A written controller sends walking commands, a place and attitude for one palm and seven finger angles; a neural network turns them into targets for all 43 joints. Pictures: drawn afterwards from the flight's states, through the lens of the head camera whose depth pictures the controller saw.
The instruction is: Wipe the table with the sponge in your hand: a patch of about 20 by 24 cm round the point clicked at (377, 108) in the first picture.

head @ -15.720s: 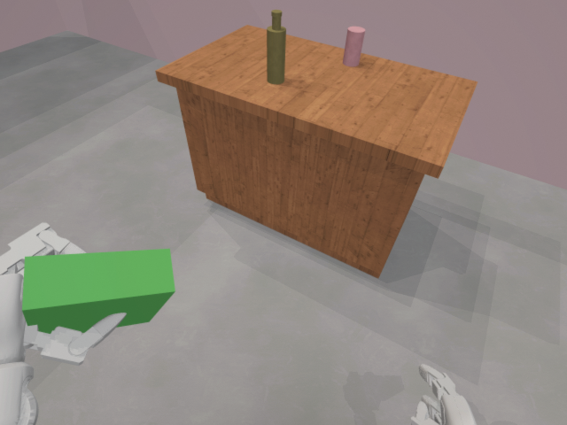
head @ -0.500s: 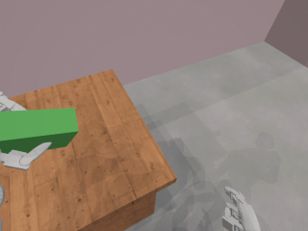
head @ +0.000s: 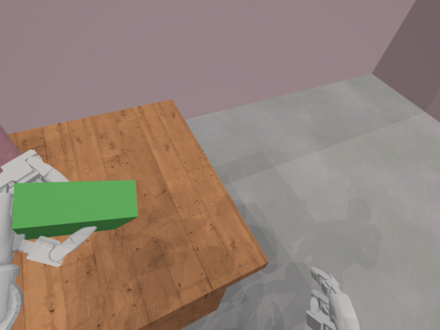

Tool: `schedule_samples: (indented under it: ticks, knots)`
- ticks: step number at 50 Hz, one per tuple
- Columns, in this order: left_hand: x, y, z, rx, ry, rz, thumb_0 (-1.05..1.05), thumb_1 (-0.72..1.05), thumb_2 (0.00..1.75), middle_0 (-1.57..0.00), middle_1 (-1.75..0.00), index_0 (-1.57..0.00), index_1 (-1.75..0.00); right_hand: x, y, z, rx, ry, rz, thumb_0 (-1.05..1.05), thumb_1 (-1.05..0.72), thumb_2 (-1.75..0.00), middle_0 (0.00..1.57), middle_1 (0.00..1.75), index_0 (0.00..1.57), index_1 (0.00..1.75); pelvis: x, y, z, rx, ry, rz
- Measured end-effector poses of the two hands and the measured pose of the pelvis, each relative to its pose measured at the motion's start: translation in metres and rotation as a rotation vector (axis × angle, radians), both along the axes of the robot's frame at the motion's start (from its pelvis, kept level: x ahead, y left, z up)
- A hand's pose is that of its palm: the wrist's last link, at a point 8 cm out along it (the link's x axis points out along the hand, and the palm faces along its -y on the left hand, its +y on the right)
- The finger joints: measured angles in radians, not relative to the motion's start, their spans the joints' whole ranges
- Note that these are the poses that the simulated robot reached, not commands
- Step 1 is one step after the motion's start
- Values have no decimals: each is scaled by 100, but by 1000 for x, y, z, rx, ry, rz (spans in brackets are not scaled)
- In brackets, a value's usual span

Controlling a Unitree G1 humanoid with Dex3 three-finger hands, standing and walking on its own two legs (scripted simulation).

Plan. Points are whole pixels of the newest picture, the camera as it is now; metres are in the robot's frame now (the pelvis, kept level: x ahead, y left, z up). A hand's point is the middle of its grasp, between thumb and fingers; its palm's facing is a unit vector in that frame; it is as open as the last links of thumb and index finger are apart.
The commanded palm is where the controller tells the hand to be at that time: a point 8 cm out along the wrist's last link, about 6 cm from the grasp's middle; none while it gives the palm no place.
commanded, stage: come to a stop and stand still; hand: left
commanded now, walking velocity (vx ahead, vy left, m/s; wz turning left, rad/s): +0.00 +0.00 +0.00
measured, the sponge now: (93, 210) +0.24 +0.21 +0.14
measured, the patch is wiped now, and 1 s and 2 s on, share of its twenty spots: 0.00 0.00 0.00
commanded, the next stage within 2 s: look again from close up in 0.14 s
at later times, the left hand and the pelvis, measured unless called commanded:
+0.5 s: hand (66, 216) +0.22 +0.23 +0.15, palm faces +0.36 -0.85 -0.37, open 9.0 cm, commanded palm +0.16 +0.27 +0.17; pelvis +0.00 -0.02 +0.00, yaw +0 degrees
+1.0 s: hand (33, 169) +0.25 +0.26 +0.20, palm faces +0.48 -0.76 -0.43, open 9.0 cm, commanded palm +0.15 +0.25 +0.17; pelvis -0.01 -0.02 +0.00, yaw -1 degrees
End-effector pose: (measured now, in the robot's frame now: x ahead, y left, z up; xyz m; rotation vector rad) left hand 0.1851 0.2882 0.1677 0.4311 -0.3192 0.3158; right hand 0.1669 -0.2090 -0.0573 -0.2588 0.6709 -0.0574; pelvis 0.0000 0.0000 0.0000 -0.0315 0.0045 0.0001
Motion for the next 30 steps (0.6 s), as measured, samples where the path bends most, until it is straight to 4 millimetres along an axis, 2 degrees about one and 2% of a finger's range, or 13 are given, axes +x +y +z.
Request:
schedule_samples:
  ticks: [9, 19, 30]
  knots:
    - [0, 0, 3, 23, 21, -11, -1, -41, 107, -84, -141, -84, -141, 6, -2, 2, -5, -1, -4, 1, -90, -90, 20, 30, 21, 30, 2, 0, 0, -1, -4, 5]
    - [-8, -7, 1, 7, 50, 24, -1, -41, 107, -84, -141, -84, -141, -3, -18, -4, -9, 28, -26, 1, -90, -90, 20, 30, 21, 30, -1, -8, 1, 1, -7, 7]
    - [-5, -24, 3, 4, 59, 11, -1, -41, 107, -84, -141, -84, -141, -9, -37, -5, -8, 25, -60, 1, -90, -90, 20, 30, 20, 30, -1, -20, 2, 2, -6, 3]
